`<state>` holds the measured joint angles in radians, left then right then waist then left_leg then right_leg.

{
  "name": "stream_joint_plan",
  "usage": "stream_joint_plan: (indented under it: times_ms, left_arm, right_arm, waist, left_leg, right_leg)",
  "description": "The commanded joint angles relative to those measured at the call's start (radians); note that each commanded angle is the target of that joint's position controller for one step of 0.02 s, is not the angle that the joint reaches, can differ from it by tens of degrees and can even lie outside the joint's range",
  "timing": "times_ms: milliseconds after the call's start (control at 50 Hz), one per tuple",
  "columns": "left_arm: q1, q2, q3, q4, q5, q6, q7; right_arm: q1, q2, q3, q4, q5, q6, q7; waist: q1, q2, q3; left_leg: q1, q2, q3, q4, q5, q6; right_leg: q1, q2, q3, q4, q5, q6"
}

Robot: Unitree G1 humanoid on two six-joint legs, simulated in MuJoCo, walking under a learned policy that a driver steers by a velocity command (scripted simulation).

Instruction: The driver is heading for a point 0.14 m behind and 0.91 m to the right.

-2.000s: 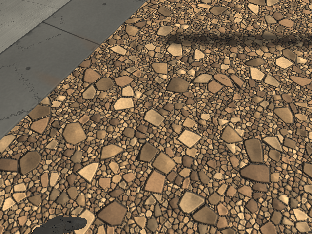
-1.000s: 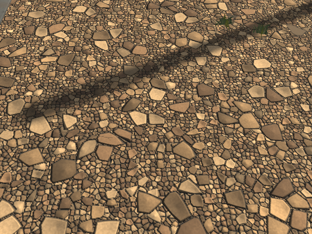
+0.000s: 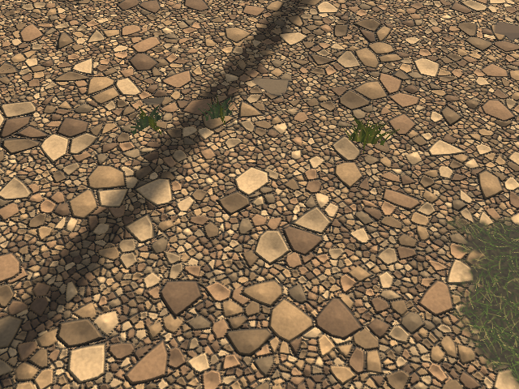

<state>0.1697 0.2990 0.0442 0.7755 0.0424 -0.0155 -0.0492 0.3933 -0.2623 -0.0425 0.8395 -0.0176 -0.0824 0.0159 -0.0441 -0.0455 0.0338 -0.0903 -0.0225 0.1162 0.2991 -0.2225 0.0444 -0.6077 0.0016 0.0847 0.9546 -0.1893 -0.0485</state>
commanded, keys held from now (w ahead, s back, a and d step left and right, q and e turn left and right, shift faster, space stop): w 0.06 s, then no key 0.22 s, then e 0.40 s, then w+e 0.32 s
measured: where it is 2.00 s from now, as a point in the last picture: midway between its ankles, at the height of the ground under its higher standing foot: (398, 342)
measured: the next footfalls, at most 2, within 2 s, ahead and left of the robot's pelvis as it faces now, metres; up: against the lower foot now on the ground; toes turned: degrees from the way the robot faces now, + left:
right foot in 0.20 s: +0.25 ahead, -0.11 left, +0.00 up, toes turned -3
left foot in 0.70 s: +0.25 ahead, +0.08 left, +0.00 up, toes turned -12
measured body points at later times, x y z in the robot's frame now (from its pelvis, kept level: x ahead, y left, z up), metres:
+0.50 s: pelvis +0.17 -0.04 +0.00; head +0.20 -0.05 +0.44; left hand +0.24 +0.22 -0.14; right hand +0.26 -0.30 -0.14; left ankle +0.21 +0.11 -0.70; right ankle +0.21 -0.11 -0.75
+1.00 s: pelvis +0.22 -0.02 +0.00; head +0.24 +0.00 +0.45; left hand +0.41 +0.20 -0.13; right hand +0.17 -0.29 -0.11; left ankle +0.21 +0.08 -0.75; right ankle +0.20 -0.17 -0.67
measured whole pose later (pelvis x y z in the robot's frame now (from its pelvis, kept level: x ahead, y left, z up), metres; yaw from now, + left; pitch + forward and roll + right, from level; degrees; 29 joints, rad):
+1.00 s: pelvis +0.22 -0.02 +0.00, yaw -21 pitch +0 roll -1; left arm 0.21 0.30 0.09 0.88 0.04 0.04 -0.07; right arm 0.33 -0.25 -0.05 0.84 -0.02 -0.05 -0.03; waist -0.02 -0.03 0.00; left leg -0.05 0.03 0.16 0.26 -0.22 0.03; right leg -0.54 -0.01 0.05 0.97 -0.22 0.02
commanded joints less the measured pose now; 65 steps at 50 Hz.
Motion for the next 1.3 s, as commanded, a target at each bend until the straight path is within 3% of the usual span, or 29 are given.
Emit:
stream_joint_plan:
  times_ms: [20, 60, 120, 160, 180, 200, 220, 240, 280, 320, 400, 540, 620, 660, 680, 700, 720, 740, 760, 800, 840, 1000, 1120, 1180, 1220, 1240, 1260, 1280, 1300]
  left_arm:
    - [-0.084, -0.001, -0.02, -0.078, -0.001, -0.016, -0.015]
    - [-0.154, -0.006, -0.03, -0.094, -0.002, -0.019, -0.019]
    - [-0.159, -0.002, -0.034, -0.085, 0.001, -0.03, -0.002]
    - [-0.026, 0.015, -0.026, -0.028, 0.011, -0.048, 0.013]
    - [0.088, 0.044, -0.016, 0.016, 0.025, -0.061, 0.023]
    - [0.214, 0.11, -0.001, 0.04, 0.042, -0.068, 0.036]
    - [0.234, 0.18, 0.02, 0.043, 0.014, -0.055, 0.047]
    - [0.246, 0.14, 0.024, 0.051, -0.048, -0.044, 0.051]
    - [0.09, 0.03, -0.011, 0.049, -0.045, -0.045, 0.06]
    - [0.026, -0.005, -0.024, 0.06, -0.046, -0.045, 0.068]
    - [0.028, 0.073, 0.006, 0.071, -0.034, -0.048, 0.056]
    - [0.092, 0.091, 0.041, 0.089, -0.019, 0.006, 0.056]
    - [0.095, 0.108, 0.059, 0.09, -0.018, 0.028, 0.057]
    - [0.06, 0.11, 0.063, 0.085, -0.027, 0.039, 0.059]
    - [0.042, 0.099, 0.062, 0.078, -0.037, 0.044, 0.062]
    - [0.057, 0.039, 0.048, 0.06, -0.049, 0.045, 0.066]
    - [0.079, -0.016, 0.039, 0.042, -0.054, 0.043, 0.069]
    - [0.037, 0.081, 0.057, 0.035, -0.004, 0.043, 0.063]
    - [0.038, 0.113, 0.073, 0.044, -0.002, 0.044, 0.05]
    - [0.093, 0.1, 0.078, 0.077, 0.004, 0.051, 0.025]
    - [0.086, 0.067, 0.069, 0.082, 0.003, 0.049, 0.008]
    - [-0.107, 0.029, 0.047, 0.002, -0.003, 0.04, -0.029]
    - [-0.231, 0.007, 0.025, -0.072, -0.002, 0.029, -0.049]
    - [-0.188, 0.023, 0.028, -0.078, 0.006, 0.026, -0.042]
    - [0.038, 0.048, 0.049, -0.012, 0.014, 0.009, -0.021]
    - [0.232, 0.123, 0.077, 0.042, 0.019, 0.0, 0.0]
    - [0.244, 0.248, 0.098, 0.023, -0.004, -0.003, 0.019]
    - [0.244, 0.245, 0.094, 0.013, -0.021, 0.003, 0.029]
    - [0.207, 0.203, 0.081, 0.034, -0.024, 0.006, 0.037]
  right_arm:
    - [-0.024, -0.107, -0.018, -0.038, 0.007, -0.016, 0.004]
    - [0.022, -0.127, -0.021, -0.012, 0.01, -0.013, 0.003]
    - [0.066, -0.138, -0.021, 0.031, 0.007, -0.001, -0.003]
    - [0.06, -0.143, -0.019, 0.049, 0.014, 0.008, -0.011]
    - [0.064, -0.13, -0.012, 0.05, 0.023, 0.01, -0.014]
    - [0.061, -0.092, 0.002, 0.009, 0.028, 0.006, -0.017]
    - [0.211, 0.006, 0.026, 0.005, 0.056, 0.018, -0.018]
    - [0.154, -0.1, -0.006, 0.033, 0.033, 0.043, -0.036]
    - [0.041, -0.065, 0.002, 0.014, 0.018, 0.045, -0.033]
    - [0.035, -0.057, 0.0, 0.022, -0.01, 0.067, -0.025]
    - [0.013, -0.036, -0.006, 0.014, -0.005, 0.102, -0.034]
    - [-0.173, -0.057, -0.015, -0.048, 0.001, 0.126, -0.059]
    - [-0.188, -0.057, -0.012, -0.066, 0.012, 0.114, -0.072]
    - [-0.129, -0.049, -0.009, -0.055, 0.016, 0.104, -0.077]
    - [-0.086, -0.056, -0.011, -0.048, 0.012, 0.094, -0.08]
    - [-0.049, -0.132, -0.027, -0.051, -0.011, 0.084, -0.083]
    - [-0.116, -0.234, -0.048, -0.085, -0.01, 0.089, -0.078]
    - [-0.135, -0.227, -0.052, -0.084, -0.025, 0.095, -0.075]
    - [-0.18, -0.156, -0.034, -0.092, -0.019, 0.091, -0.072]
    - [-0.234, -0.115, -0.024, -0.103, -0.002, 0.078, -0.07]
    - [-0.186, -0.106, -0.024, -0.094, -0.002, 0.06, -0.065]
    - [-0.01, -0.131, -0.049, -0.02, -0.008, 0.019, -0.04]
    - [0.022, -0.143, -0.056, 0.018, -0.016, 0.01, -0.028]
    - [0.02, -0.17, -0.062, 0.032, -0.011, 0.025, -0.027]
    - [-0.007, -0.173, -0.055, 0.032, 0.004, 0.035, -0.026]
    - [-0.006, -0.151, -0.044, 0.009, -0.002, 0.038, -0.023]
    - [-0.029, -0.033, -0.017, -0.08, -0.015, 0.031, -0.004]
    - [-0.128, -0.135, -0.039, -0.097, -0.022, 0.025, -0.002]
    - [-0.167, -0.137, -0.041, -0.107, -0.004, 0.016, 0.005]
  waist:
    - [0.023, 0.139, 0.022]
    - [0.001, 0.141, 0.026]
    - [0.004, 0.141, 0.028]
    - [0.064, 0.145, -0.041]
    - [0.112, 0.117, -0.112]
    - [0.152, 0.019, -0.239]
    - [0.1, -0.189, -0.418]
    - [0.131, -0.045, -0.413]
    - [0.068, -0.035, -0.162]
    - [0.008, -0.043, -0.093]
    - [-0.012, -0.032, -0.13]
    - [0.05, -0.058, -0.068]
    - [0.06, -0.067, -0.063]
    - [0.025, -0.061, -0.068]
    - [-0.002, -0.043, -0.067]
    - [0.003, 0.114, -0.096]
    - [0.024, 0.328, -0.075]
    - [0.018, 0.261, -0.014]
    - [0.055, 0.193, 0.024]
    - [0.095, 0.189, 0.046]
    - [0.07, 0.16, 0.037]
    - [-0.022, 0.154, 0.06]
    - [-0.039, 0.18, 0.079]
    - [-0.005, 0.191, 0.057]
    - [0.11, 0.113, -0.078]
    - [0.189, -0.018, -0.213]
    - [0.151, -0.276, -0.258]
    - [0.183, -0.107, -0.227]
    - [0.151, -0.047, -0.11]
  left_leg:
    - [-0.053, 0.211, -0.102, -0.145, 0.35, 0.116]
    - [-0.042, 0.22, -0.097, -0.142, 0.371, 0.113]
    - [0.046, 0.244, -0.094, -0.041, 0.657, 0.095]
    - [0.081, 0.214, -0.072, 0.135, 0.827, 0.061]
    - [0.022, 0.176, -0.046, 0.284, 0.75, 0.033]
    - [-0.149, 0.136, -0.016, 0.517, 0.351, 0.003]
    - [-0.369, -0.012, -0.026, 0.853, -0.424, -0.024]
    - [-0.383, 0.003, -0.154, 0.914, -0.406, -0.022]
    - [-0.441, 0.061, -0.166, 0.834, -0.309, -0.023]
    - [-0.329, 0.085, -0.141, 0.729, -0.219, -0.049]
    - [-0.273, 0.051, -0.107, 0.672, -0.161, -0.074]
    - [-0.322, 0.041, -0.128, 0.544, -0.144, -0.065]
    - [-0.271, 0.009, -0.134, 0.422, -0.19, -0.048]
    - [-0.156, -0.011, -0.124, 0.242, -0.131, -0.034]
    - [-0.059, 0.008, -0.136, 0.086, -0.058, -0.026]
    - [0.044, 0.192, -0.31, -0.058, -0.18, 0.014]
    - [0.083, 0.427, -0.591, -0.163, -0.332, 0.103]
    - [-0.072, 0.457, -0.606, -0.191, -0.42, 0.161]
    - [-0.109, 0.394, -0.549, -0.201, -0.461, 0.148]
    - [-0.074, 0.294, -0.382, -0.2, -0.352, 0.092]
    - [-0.013, 0.269, -0.289, -0.188, -0.241, 0.088]
    - [0.144, 0.314, -0.148, -0.187, -0.083, 0.109]
    - [0.091, 0.329, -0.008, -0.129, 0.086, 0.101]
    - [0.088, 0.347, 0.044, -0.023, 0.335, 0.085]
    - [0.01, 0.3, 0.147, 0.323, 0.621, 0.051]
    - [-0.185, 0.255, 0.168, 0.635, 0.4, 0.009]
    - [-0.588, 0.095, 0.107, 0.925, -0.341, -0.053]
    - [-0.698, 0.073, -0.084, 1.004, -0.306, -0.049]
    - [-0.733, 0.125, -0.11, 0.987, -0.19, -0.032]
  right_leg:
    - [0.036, -0.023, -0.076, -0.191, 0.118, 0.014]
    - [0.089, -0.025, -0.131, -0.284, 0.128, 0.01]
    - [0.15, 0.004, -0.151, -0.377, 0.102, -0.016]
    - [0.316, 0.051, -0.156, -0.488, 0.137, -0.049]
    - [0.495, 0.03, -0.139, -0.54, 0.253, -0.07]
    - [0.741, -0.19, 0.055, -0.476, 0.598, -0.111]
    - [0.976, -0.484, 0.381, -0.439, 1.047, -0.309]
    - [0.897, -0.42, 0.32, -0.447, 1.104, -0.32]
    - [0.674, -0.317, 0.16, -0.556, 0.919, -0.24]
    - [0.5, -0.227, 0.083, -0.624, 0.843, -0.183]
    - [0.421, -0.194, 0.07, -0.64, 0.789, -0.209]
    - [0.341, -0.178, 0.218, -0.697, 0.155, -0.211]
    - [0.359, -0.177, 0.299, -0.649, 0.18, -0.199]
    - [0.332, -0.147, 0.315, -0.601, 0.224, -0.156]
    - [0.279, -0.105, 0.305, -0.56, 0.165, -0.107]
    - [0.17, -0.012, 0.221, -0.419, -0.121, -0.046]
    - [-0.023, 0.182, -0.003, -0.202, -0.373, -0.008]
    - [-0.022, 0.086, 0.023, -0.061, -0.332, -0.008]
    - [0.001, 0.064, 0.041, 0.003, -0.261, -0.009]
    - [-0.022, 0.05, 0.007, 0.095, -0.152, 0.02]
    - [-0.061, 0.034, -0.013, 0.143, -0.104, 0.039]
    - [-0.148, -0.032, -0.054, -0.047, -0.01, 0.074]
    - [0.005, -0.044, -0.165, -0.258, -0.063, 0.01]
    - [0.134, 0.0, -0.219, -0.326, -0.143, -0.047]
    - [0.453, 0.082, -0.234, -0.446, -0.08, -0.096]
    - [0.726, -0.026, -0.039, -0.523, -0.233, -0.139]
    - [0.93, -0.326, 0.498, -0.657, -0.439, -0.243]
    - [0.896, -0.351, 0.635, -0.741, -0.335, -0.266]
    - [0.831, -0.314, 0.452, -0.707, -0.157, -0.253]
Velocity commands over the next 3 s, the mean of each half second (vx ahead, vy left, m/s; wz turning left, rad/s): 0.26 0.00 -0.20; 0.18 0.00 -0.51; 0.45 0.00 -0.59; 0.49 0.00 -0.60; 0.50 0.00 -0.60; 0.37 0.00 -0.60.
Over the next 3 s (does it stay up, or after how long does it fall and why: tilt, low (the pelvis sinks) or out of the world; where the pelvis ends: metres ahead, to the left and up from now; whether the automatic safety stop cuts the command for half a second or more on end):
stays up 0.78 -0.88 -0.01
